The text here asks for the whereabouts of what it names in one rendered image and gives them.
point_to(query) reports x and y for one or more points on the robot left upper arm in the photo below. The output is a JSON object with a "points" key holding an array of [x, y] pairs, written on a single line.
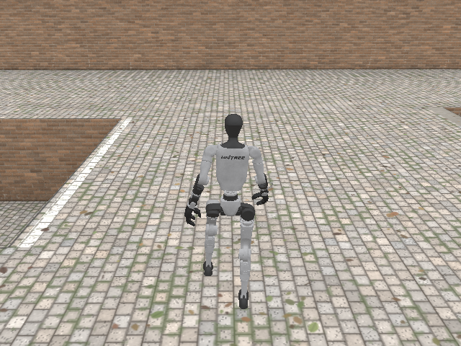
{"points": [[206, 162]]}

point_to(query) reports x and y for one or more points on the robot right upper arm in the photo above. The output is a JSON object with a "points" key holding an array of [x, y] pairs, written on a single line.
{"points": [[257, 161]]}

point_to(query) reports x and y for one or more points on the robot right forearm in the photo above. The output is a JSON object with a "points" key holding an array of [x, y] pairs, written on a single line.
{"points": [[264, 187]]}

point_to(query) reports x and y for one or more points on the robot right hand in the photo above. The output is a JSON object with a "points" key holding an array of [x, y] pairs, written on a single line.
{"points": [[263, 201]]}

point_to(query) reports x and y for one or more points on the left robot shin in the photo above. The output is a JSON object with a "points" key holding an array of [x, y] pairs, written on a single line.
{"points": [[209, 246]]}

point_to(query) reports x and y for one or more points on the robot head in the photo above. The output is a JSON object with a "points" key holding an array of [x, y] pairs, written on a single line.
{"points": [[233, 125]]}

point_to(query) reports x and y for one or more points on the robot left forearm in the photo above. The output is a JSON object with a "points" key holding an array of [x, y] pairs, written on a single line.
{"points": [[196, 193]]}

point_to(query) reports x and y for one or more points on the robot left hand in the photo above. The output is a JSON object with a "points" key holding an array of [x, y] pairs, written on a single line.
{"points": [[189, 216]]}

